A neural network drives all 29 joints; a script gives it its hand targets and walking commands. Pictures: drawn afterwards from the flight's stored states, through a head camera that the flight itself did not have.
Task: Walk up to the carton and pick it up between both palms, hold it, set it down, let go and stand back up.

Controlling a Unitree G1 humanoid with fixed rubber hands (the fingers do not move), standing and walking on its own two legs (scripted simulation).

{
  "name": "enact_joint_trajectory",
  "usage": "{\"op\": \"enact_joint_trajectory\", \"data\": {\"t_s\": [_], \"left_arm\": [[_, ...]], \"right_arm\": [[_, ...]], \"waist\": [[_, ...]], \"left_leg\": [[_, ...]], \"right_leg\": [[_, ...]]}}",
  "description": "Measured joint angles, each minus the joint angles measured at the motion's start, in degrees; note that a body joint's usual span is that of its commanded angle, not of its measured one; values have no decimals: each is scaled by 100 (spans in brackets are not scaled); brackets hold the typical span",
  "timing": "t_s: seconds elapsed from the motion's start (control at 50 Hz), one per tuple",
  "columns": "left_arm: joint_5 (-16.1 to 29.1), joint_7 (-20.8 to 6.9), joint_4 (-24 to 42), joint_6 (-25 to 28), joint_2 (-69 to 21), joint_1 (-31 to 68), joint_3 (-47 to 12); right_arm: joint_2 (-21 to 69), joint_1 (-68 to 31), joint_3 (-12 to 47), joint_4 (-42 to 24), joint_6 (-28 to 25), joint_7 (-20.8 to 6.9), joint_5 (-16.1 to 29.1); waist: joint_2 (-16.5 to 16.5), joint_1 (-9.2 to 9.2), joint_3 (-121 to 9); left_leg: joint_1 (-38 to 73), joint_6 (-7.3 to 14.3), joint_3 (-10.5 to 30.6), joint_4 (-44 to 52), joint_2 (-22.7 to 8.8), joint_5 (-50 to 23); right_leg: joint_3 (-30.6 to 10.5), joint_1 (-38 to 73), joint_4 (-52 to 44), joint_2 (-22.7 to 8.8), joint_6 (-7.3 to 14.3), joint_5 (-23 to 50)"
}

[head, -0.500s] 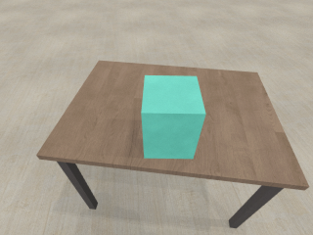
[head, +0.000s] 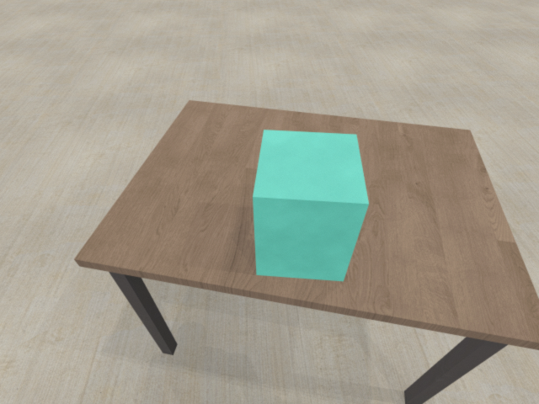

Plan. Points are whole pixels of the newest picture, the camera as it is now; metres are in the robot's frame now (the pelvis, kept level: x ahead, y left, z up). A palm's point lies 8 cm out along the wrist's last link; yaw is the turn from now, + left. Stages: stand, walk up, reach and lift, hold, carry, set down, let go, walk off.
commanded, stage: walk up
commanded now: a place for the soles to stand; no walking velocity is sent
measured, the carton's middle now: (304, 207) +0.50 -0.04 -0.01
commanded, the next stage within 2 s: reach and lift in 0.52 s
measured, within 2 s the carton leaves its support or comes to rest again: neither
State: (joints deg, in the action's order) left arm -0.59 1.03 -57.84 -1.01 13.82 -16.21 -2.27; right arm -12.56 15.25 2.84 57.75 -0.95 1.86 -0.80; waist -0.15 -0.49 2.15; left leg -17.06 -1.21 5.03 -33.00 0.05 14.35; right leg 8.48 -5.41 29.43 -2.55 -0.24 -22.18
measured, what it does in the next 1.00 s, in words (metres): stands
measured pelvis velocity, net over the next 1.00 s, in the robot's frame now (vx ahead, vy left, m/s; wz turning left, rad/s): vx -0.04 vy -0.01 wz -0.12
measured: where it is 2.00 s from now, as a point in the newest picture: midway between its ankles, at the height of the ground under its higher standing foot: outside the picture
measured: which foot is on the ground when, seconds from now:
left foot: down 0.00-1.00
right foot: down 0.00-1.00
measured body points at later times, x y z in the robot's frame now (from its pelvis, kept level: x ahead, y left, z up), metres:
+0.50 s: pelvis -0.01 +0.01 +0.00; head +0.01 +0.02 +0.45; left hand -0.03 +0.27 -0.16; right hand +0.03 -0.24 -0.14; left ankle +0.04 +0.14 -0.73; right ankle -0.07 -0.11 -0.73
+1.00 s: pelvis -0.04 -0.01 +0.00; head +0.00 +0.00 +0.45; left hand +0.13 +0.22 -0.12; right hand +0.12 -0.27 -0.10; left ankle +0.04 +0.14 -0.73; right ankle -0.07 -0.11 -0.73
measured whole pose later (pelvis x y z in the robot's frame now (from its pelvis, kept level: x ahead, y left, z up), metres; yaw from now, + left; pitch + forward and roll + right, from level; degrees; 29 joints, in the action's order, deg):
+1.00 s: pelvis -0.04 -0.01 +0.00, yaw -7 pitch +0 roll +0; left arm -4.6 -1.2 -32.7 -29.9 10.0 -2.8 8.8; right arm -14.3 1.4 1.0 43.7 4.3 -2.3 0.7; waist -2.8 2.3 5.0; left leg -19.8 -2.2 -1.8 -30.1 -4.5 10.4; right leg 1.8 -14.3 33.2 0.4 1.2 -19.1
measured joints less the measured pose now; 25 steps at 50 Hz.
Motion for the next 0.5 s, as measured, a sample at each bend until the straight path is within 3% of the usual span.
{"op": "enact_joint_trajectory", "data": {"t_s": [0.5], "left_arm": [[-14, -5, -88, -110, 152, -149, 50]], "right_arm": [[8, 205, -2, -55, 47, 16, 30]], "waist": [[-28, 25, 86]], "left_leg": [[-265, 33, 376, -148, 198, -87]], "right_leg": [[405, -17, -11, -93, -30, 17]]}}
